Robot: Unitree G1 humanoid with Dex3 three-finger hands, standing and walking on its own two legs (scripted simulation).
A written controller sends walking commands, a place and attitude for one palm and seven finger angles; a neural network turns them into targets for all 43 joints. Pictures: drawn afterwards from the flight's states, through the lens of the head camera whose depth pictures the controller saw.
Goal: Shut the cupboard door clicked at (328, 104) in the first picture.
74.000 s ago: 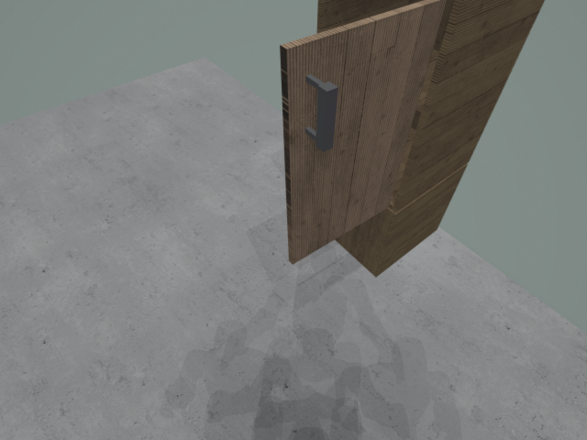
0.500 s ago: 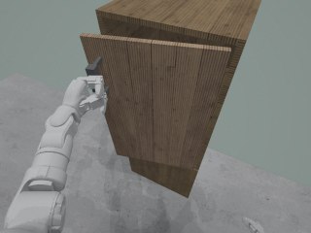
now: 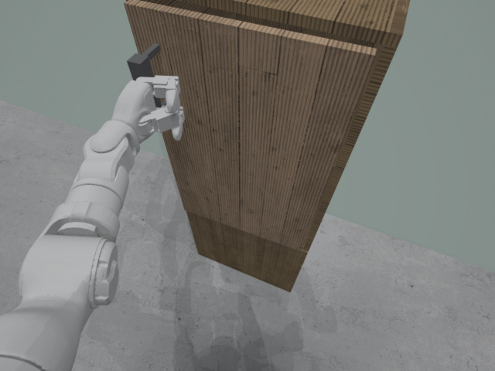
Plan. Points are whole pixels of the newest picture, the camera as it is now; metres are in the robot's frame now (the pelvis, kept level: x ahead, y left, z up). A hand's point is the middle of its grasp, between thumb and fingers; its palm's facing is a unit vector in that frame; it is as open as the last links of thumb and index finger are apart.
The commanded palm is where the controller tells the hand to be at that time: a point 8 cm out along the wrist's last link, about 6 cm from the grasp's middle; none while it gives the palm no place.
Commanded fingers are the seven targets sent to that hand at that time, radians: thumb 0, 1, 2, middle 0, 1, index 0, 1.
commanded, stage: push the door shut along its arc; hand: left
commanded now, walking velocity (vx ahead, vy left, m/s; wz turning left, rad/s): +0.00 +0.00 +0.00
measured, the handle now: (154, 84) +0.55 +0.14 +0.16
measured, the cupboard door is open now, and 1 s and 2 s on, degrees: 2 0 0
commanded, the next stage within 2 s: pull the fist back off the door in 0.68 s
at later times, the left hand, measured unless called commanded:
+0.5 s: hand (200, 100) +0.51 +0.06 +0.15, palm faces -0.41 -0.91 -0.02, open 3.1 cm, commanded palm +0.53 +0.10 +0.16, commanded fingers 0.00 0.90 0.90 -1.30 -1.50 -1.30 -1.50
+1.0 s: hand (212, 99) +0.51 +0.04 +0.15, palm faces +0.01 -1.00 +0.06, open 3.0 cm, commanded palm +0.51 +0.07 +0.16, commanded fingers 0.00 0.90 0.90 -1.30 -1.50 -1.30 -1.50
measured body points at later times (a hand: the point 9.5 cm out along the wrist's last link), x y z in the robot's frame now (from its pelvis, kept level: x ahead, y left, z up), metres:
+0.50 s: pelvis +0.01 -0.02 -0.01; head +0.09 -0.02 +0.43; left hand +0.53 +0.11 +0.16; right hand +0.00 -0.30 -0.13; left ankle +0.02 +0.06 -0.72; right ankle -0.03 -0.10 -0.72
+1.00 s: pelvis -0.01 -0.03 -0.01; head +0.07 -0.02 +0.43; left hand +0.51 +0.09 +0.15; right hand +0.04 -0.28 -0.14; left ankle +0.02 +0.06 -0.72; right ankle -0.03 -0.10 -0.72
